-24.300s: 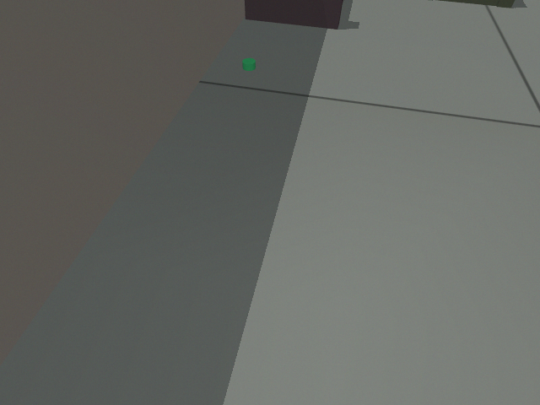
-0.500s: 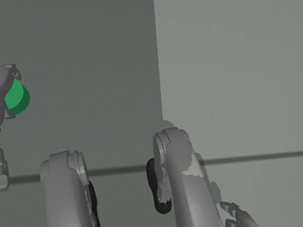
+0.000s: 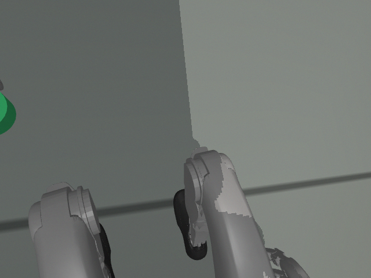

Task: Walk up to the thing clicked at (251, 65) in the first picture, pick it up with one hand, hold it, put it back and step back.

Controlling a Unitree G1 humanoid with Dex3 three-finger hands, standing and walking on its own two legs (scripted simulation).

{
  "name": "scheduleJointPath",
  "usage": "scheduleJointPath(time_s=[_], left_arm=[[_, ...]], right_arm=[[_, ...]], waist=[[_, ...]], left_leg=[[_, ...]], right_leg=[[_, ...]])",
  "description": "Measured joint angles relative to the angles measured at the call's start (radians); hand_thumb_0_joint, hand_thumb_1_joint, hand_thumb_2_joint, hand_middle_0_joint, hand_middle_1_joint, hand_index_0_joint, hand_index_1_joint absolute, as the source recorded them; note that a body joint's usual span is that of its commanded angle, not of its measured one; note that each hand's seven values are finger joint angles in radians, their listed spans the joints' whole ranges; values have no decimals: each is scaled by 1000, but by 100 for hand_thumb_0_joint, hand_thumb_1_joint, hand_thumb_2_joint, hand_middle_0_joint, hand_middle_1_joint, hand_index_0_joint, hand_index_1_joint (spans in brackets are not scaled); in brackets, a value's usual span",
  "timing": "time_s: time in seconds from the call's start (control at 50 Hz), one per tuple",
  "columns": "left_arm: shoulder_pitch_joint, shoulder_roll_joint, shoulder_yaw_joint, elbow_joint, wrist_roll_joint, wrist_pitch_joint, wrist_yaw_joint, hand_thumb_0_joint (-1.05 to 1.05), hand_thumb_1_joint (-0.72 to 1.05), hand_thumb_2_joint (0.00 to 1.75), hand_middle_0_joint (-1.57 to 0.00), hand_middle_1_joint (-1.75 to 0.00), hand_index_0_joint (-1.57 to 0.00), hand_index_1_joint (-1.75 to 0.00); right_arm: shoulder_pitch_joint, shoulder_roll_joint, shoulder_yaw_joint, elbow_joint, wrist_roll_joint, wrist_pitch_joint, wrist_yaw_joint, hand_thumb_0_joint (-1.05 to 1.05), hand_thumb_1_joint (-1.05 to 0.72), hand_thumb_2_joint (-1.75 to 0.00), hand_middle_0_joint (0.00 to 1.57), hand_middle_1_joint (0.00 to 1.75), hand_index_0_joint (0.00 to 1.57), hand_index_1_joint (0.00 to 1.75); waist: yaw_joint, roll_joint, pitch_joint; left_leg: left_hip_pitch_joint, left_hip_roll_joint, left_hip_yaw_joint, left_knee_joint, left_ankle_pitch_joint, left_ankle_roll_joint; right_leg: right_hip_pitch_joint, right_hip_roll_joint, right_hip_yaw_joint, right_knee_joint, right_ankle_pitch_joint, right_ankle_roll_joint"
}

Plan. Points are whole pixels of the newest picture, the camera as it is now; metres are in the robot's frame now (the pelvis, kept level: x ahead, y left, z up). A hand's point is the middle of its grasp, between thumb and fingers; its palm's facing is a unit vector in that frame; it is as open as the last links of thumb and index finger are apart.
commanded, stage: lower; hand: left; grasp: from above
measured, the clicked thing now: out of the picture +0.49 +0.30 -0.21
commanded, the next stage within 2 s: rest in 0.30 s
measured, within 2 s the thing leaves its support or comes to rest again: neither
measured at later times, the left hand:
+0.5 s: hand out of the picture +0.48 +0.29 -0.23, palm faces -0.47 -0.07 -0.88, open 11.5 cm
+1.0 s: hand (2, 119) +0.49 +0.29 -0.27, palm faces -0.46 -0.09 -0.88, open 11.5 cm
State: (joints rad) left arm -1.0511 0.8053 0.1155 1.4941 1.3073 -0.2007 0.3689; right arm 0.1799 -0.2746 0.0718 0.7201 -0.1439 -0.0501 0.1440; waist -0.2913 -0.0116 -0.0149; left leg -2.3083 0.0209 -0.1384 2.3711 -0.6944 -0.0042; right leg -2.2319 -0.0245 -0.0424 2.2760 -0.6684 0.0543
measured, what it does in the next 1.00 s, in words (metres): stands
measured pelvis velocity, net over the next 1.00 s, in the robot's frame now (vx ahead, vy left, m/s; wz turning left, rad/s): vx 0.00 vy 0.01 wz -0.09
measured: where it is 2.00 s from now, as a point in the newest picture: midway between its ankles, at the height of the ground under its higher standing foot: (149, 253)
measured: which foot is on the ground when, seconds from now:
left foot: down 0.00-1.00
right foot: down 0.00-1.00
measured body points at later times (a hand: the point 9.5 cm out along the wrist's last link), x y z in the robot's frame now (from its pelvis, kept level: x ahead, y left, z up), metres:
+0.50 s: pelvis +0.00 +0.00 -0.03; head +0.27 +0.08 +0.32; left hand +0.50 +0.30 -0.18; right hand +0.02 -0.27 -0.11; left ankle +0.07 +0.13 -0.31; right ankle +0.10 -0.14 -0.31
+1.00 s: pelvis +0.00 +0.01 -0.04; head +0.29 +0.09 +0.29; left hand +0.51 +0.30 -0.22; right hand +0.02 -0.27 -0.10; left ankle +0.07 +0.13 -0.31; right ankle +0.10 -0.14 -0.31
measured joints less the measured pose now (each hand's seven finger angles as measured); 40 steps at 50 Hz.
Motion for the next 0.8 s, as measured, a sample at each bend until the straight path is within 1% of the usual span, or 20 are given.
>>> scheduleJointPath(time_s=[0.1, 0.22, 0.34, 0.44, 0.52, 0.7, 0.8], left_arm=[[-11, 17, -3, 24, -1, -3, 2, 0, -21, 67, -47, -75, -54, -72], [-13, 45, 11, 40, 11, -24, 12, 0, -21, 67, -48, -74, -54, -72], [-19, 69, 22, 69, 28, -40, 43, 0, -20, 67, -47, -75, -53, -72], [-26, 88, 26, 93, 41, -38, 67, 0, -20, 67, -46, -75, -53, -72], [-29, 101, 29, 111, 39, -34, 88, 0, -19, 66, -46, -75, -52, -73], [-38, 136, 37, 144, 46, -29, 117, 0, -19, 66, -45, -75, -52, -73], [-35, 162, 63, 160, 51, -28, 133, 0, -19, 66, -45, -75, -52, -73]], right_arm=[[-7, -7, 12, -7, -4, -3, 5, 0, -92, -90, 20, 30, 20, 30], [-15, -14, 27, -14, -16, -5, 10, 0, -92, -90, 20, 30, 20, 30], [-24, -17, 44, -12, -32, -9, 16, 0, -92, -90, 20, 30, 20, 30], [-30, -17, 58, -11, -44, -19, 20, 0, -92, -90, 20, 30, 20, 30], [-32, -16, 73, -12, -52, -25, 23, 0, -91, -90, 20, 30, 20, 30], [-37, -23, 106, -27, -69, -47, 34, 0, -91, -90, 20, 30, 20, 30], [-45, -33, 121, -37, -79, -60, 41, 0, -91, -90, 20, 30, 20, 30]], waist=[[-7, -4, 12], [-16, -16, 35], [-25, -29, 54], [-36, -37, 69], [-44, -41, 76], [-66, -61, 103], [-79, -72, 119]], left_leg=[[-9, -2, -7, 15, -3, -1], [-25, -2, -21, 46, -7, -3], [-44, -3, -34, 80, -8, -4], [-58, -3, -41, 104, -9, -3], [-67, -3, -49, 116, -12, -1], [-70, -3, -65, 138, -21, -3], [-68, -1, -78, 151, -26, -3]], right_leg=[[-6, 1, -5, 11, -2, 0], [-19, 6, -13, 34, -2, 3], [-33, 11, -20, 60, 1, 5], [-43, 15, -24, 76, 3, 7], [-49, 18, -29, 82, 4, 9], [-47, 23, -42, 92, 2, 9], [-43, 29, -51, 96, 4, 11]])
